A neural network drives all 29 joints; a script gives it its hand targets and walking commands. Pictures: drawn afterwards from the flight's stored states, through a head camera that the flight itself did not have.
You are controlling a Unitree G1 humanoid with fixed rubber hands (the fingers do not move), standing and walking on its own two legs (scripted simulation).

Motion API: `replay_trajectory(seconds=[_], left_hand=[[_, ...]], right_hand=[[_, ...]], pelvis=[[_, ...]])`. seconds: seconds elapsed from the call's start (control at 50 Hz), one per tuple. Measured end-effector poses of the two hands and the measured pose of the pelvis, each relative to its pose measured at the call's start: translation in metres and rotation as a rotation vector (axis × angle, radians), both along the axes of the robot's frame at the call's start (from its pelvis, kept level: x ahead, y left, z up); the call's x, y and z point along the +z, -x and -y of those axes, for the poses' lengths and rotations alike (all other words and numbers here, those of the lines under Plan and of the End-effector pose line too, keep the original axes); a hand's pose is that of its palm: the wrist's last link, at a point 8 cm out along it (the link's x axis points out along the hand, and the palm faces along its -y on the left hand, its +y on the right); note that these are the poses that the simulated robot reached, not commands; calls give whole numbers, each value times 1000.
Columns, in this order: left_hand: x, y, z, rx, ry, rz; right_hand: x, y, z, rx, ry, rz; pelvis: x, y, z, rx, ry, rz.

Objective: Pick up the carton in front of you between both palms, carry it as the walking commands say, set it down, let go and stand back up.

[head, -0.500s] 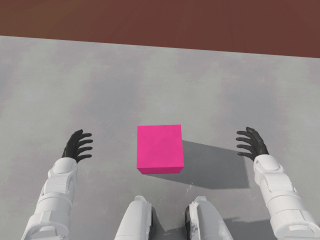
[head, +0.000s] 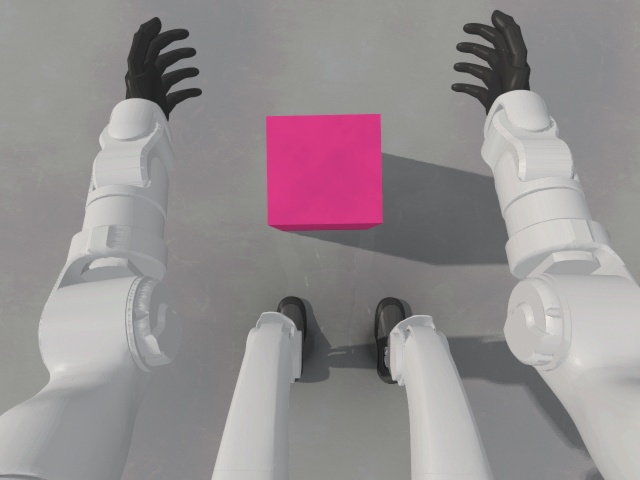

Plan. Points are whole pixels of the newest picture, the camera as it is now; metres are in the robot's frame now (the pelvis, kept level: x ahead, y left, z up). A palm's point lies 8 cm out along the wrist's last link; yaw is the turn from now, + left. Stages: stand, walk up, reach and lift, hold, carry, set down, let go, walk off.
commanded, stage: reach and lift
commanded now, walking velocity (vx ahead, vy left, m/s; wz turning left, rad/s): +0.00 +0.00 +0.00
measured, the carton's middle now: (324, 181) +0.50 +0.04 -0.51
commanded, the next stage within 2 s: none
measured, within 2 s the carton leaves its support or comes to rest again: leaves its support in 1.66 s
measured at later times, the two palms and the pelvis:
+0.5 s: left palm (212, 167) +0.49 +0.23 -0.34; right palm (440, 162) +0.50 -0.16 -0.34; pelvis -0.01 -0.01 -0.19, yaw +0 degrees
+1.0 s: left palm (235, 171) +0.50 +0.22 -0.45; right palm (418, 167) +0.52 -0.15 -0.45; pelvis -0.03 +0.00 -0.27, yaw -1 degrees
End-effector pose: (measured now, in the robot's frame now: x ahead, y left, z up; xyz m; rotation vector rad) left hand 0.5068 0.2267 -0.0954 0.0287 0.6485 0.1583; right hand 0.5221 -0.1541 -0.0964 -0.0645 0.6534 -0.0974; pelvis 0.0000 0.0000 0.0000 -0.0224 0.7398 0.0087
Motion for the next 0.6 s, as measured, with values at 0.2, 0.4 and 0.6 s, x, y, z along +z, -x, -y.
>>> replay_trajectory(seconds=[0.2,0.4,0.6], left_hand=[[-88,7,0,29,-6,-42],[-206,22,-3,44,-19,-43],[-271,18,2,45,-10,-46]], right_hand=[[-90,6,3,-7,6,-41],[-210,19,7,7,8,-37],[-273,17,3,-3,1,-48]], pelvis=[[-47,-20,2,-3,2,-151],[-144,-5,9,-5,-3,-154],[-216,24,13,-9,-3,-23]])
